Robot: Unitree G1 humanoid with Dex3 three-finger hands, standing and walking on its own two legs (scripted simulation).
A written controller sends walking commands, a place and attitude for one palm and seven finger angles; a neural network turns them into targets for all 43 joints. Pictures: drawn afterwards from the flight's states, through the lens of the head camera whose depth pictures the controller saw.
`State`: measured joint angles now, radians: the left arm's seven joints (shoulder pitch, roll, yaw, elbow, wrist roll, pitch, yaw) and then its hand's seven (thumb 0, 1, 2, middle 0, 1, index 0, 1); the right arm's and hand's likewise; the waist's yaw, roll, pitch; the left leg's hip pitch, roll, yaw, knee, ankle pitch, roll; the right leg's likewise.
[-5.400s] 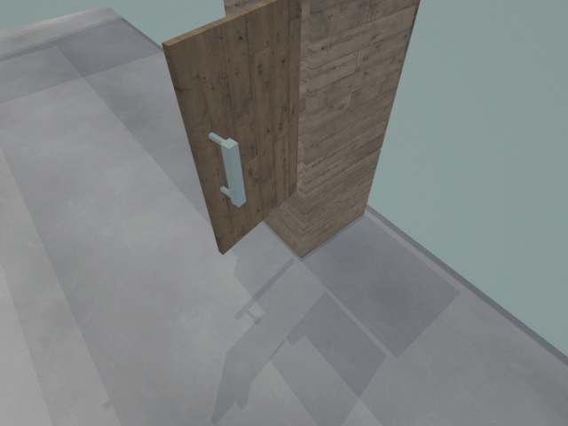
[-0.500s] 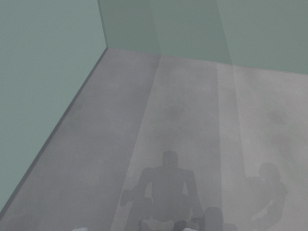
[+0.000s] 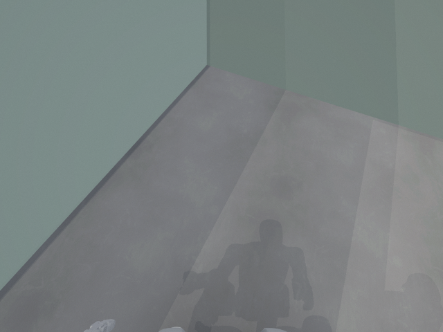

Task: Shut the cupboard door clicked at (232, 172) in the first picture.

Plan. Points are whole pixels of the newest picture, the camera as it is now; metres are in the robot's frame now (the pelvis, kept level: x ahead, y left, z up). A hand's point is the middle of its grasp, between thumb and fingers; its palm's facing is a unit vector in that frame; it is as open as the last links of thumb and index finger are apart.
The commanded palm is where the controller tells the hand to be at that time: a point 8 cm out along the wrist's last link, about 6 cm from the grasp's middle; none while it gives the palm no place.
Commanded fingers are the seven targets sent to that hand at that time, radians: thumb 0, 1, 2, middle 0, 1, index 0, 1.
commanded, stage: walk to a spot facing it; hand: left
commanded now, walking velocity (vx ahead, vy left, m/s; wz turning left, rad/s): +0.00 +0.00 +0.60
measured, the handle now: out of the picture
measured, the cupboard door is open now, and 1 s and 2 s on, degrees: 100 100 100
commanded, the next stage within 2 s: none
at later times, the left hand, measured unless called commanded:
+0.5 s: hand out of the picture +0.02 +0.19 -0.18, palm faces +0.36 -0.90 -0.25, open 7.4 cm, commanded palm none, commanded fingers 0.00 0.90 0.90 -0.20 -0.30 -0.20 -0.30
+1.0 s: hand out of the picture -0.01 +0.13 -0.18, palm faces +0.62 -0.76 -0.21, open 7.4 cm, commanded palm none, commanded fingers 0.00 0.90 0.90 -0.20 -0.30 -0.20 -0.30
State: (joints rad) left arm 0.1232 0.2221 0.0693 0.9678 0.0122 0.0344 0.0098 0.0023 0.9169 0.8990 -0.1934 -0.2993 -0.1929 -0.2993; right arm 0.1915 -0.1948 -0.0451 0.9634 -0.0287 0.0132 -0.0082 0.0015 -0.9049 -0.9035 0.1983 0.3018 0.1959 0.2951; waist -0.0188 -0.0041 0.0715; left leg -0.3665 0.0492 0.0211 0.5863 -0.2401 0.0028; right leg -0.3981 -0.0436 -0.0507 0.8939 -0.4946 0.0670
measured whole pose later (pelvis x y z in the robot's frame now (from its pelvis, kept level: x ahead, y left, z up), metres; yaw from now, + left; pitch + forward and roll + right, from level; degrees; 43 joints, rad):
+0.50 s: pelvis +0.03 -0.04 +0.00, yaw +20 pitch +0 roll -1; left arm 0.18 0.28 0.07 0.92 0.02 0.06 0.01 0.01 0.91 0.90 -0.20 -0.30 -0.20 -0.30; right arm 0.10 -0.23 -0.05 0.86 -0.02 0.03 0.01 0.00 -0.91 -0.90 0.20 0.30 0.20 0.30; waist 0.01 -0.05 0.12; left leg -0.34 0.02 0.03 0.62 -0.29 0.02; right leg -0.45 -0.09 -0.06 1.08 -0.51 0.09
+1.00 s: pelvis +0.06 -0.07 -0.01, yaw +39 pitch +1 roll +0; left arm 0.19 0.25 0.06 0.89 0.02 0.05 0.01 0.00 0.90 0.90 -0.20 -0.30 -0.20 -0.30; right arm 0.14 -0.23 -0.06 0.88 -0.02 0.04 0.03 0.01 -0.91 -0.90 0.20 0.30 0.19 0.29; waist -0.01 -0.07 0.11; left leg -0.34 0.01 0.05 0.66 -0.31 0.03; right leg -0.40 -0.13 -0.08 0.94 -0.52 0.08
